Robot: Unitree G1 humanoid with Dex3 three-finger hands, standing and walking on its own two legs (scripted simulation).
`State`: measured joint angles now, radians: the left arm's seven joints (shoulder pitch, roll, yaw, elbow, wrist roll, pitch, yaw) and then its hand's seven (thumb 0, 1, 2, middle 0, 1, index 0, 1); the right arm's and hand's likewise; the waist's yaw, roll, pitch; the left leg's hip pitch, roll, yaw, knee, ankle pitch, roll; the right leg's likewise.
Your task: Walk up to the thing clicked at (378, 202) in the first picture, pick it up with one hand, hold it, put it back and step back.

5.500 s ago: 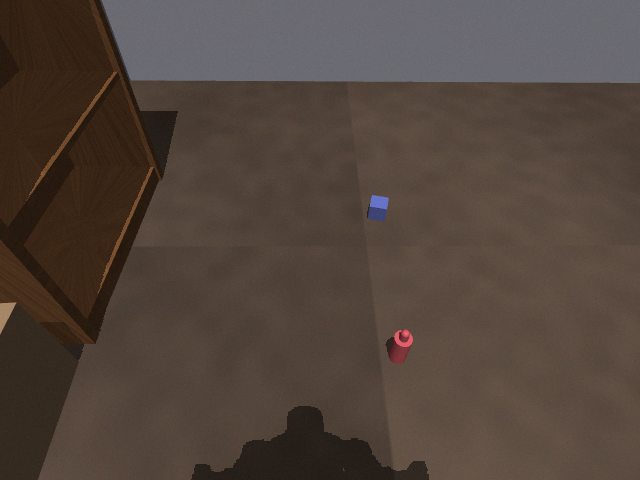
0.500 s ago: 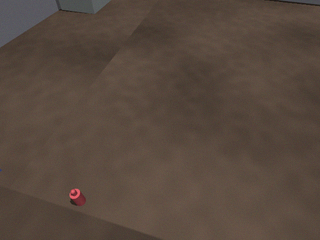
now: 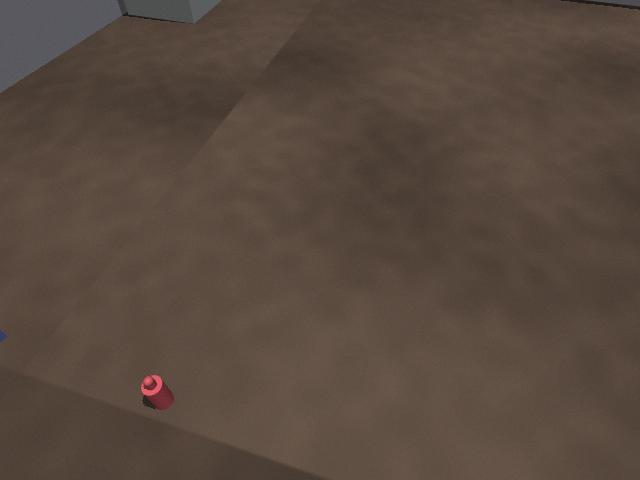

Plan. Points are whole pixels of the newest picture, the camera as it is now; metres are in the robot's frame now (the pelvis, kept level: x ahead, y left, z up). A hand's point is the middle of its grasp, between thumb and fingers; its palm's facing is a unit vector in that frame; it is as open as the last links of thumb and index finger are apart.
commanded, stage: stand
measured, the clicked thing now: out of the picture +0.68 +1.10 -0.75
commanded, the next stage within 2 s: walk up in 0.84 s
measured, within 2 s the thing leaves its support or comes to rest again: neither
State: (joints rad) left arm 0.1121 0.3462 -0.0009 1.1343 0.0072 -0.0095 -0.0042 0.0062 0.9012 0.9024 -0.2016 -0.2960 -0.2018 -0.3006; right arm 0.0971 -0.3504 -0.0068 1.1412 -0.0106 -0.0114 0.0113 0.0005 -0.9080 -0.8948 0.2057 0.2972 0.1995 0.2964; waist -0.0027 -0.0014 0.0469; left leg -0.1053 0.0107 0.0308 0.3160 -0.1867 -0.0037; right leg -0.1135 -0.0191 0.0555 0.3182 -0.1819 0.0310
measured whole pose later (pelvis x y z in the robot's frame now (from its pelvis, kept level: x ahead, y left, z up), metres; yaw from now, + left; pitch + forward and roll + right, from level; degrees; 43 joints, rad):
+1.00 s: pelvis +0.02 -0.01 +0.00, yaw -2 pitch -2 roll +1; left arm 0.20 0.40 0.05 1.07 0.03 0.00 -0.06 0.01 0.90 0.90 -0.20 -0.30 -0.20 -0.30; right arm 0.21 -0.37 -0.07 1.05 -0.04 -0.04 0.05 0.00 -0.91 -0.89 0.21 0.30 0.20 0.30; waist -0.01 -0.01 0.03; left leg -0.09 0.03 0.05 0.36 -0.25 0.03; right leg -0.30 -0.02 0.02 0.70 -0.44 -0.02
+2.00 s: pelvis +0.40 -0.02 -0.03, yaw +2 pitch -2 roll +1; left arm 0.20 0.41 0.08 0.84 0.02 -0.05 -0.07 0.01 0.90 0.90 -0.20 -0.30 -0.20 -0.30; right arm 0.41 -0.40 -0.04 0.82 0.01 -0.05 0.04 0.00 -0.90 -0.89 0.21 0.30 0.20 0.30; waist -0.04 0.01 0.08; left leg -0.10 0.04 0.04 0.61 -0.45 -0.01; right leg -0.38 -0.04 -0.03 0.59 -0.16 -0.02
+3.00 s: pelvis +0.63 -0.05 -0.03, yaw +25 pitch -2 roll +2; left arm 0.20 0.34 0.04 0.87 0.02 -0.01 -0.03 0.01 0.90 0.90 -0.20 -0.30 -0.20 -0.30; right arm 0.23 -0.44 -0.04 0.83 0.01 0.00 -0.02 0.00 -0.91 -0.89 0.21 0.30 0.20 0.30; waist 0.04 0.06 0.13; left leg -0.45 -0.04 -0.04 1.04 -0.52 0.02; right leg -0.40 -0.11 -0.06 0.70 -0.26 0.01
